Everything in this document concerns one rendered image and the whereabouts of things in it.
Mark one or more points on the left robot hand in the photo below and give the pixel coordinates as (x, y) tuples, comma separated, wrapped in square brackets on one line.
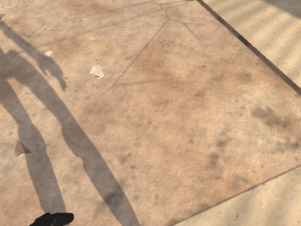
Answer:
[(57, 219)]

